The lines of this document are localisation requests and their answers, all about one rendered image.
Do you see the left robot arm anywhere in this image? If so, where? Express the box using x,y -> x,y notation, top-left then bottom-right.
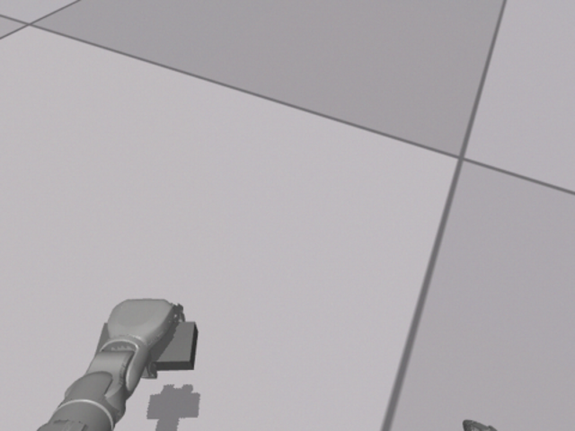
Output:
37,335 -> 149,431

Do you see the left robot hand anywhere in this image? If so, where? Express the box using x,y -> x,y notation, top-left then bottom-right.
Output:
107,299 -> 185,379

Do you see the small box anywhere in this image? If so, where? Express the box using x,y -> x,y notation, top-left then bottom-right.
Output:
94,321 -> 198,371

